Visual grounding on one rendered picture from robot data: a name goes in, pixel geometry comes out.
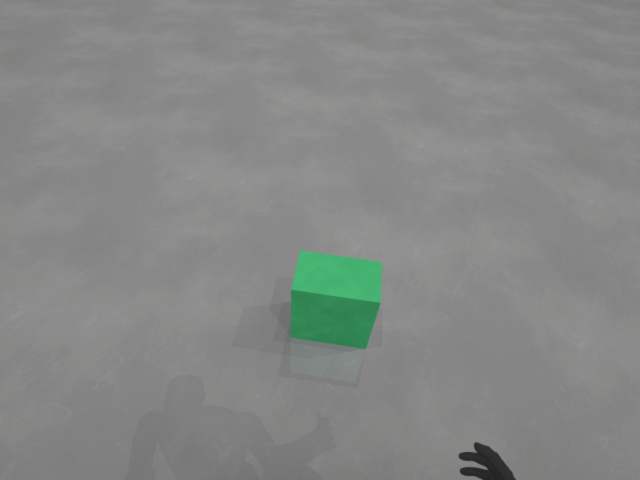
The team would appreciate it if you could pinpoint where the robot right hand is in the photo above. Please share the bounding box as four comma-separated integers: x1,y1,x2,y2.
459,442,516,480

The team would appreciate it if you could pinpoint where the carton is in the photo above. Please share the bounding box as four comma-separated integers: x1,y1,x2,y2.
291,251,382,349

